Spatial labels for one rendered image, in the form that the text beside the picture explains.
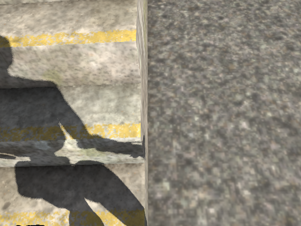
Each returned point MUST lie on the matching stairs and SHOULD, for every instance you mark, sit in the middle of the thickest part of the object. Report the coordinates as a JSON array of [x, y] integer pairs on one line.
[[74, 147]]

